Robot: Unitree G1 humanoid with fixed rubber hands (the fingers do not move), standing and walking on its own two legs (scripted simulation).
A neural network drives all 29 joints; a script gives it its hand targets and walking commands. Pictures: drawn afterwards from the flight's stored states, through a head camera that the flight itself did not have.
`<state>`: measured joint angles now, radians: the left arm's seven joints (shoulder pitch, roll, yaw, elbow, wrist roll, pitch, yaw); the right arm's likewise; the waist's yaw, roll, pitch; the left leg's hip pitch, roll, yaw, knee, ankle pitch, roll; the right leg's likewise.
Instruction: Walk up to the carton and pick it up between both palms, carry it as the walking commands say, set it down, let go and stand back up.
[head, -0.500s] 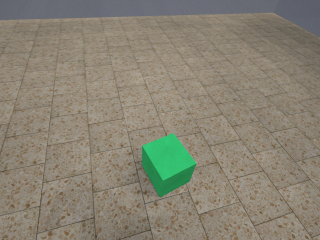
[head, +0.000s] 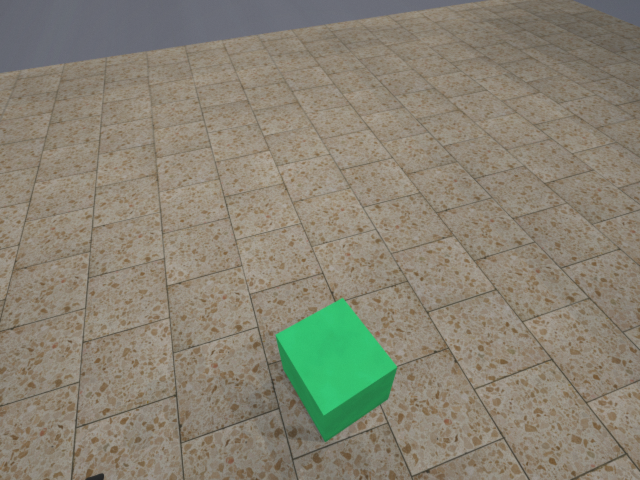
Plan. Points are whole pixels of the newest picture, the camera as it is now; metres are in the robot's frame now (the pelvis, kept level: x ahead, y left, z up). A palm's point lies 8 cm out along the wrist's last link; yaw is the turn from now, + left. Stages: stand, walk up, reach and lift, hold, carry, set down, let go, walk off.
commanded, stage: walk up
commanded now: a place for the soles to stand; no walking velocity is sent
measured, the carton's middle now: (334, 368) +0.55 -0.02 -0.64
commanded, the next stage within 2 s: none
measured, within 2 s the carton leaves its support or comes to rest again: neither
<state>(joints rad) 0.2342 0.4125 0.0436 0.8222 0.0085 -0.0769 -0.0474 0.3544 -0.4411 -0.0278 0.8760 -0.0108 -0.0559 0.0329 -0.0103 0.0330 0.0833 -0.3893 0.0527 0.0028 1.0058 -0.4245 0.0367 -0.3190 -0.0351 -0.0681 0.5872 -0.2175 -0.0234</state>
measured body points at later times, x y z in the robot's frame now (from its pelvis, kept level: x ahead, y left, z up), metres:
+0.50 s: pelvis +0.08 +0.02 +0.00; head +0.10 +0.03 +0.45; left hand +0.15 +0.32 -0.13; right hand +0.23 -0.28 -0.10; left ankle +0.14 +0.14 -0.73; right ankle +0.07 -0.11 -0.73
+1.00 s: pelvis +0.09 +0.02 +0.02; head +0.10 +0.03 +0.47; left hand +0.18 +0.32 -0.11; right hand +0.18 -0.28 -0.11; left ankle +0.14 +0.14 -0.73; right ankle +0.07 -0.12 -0.73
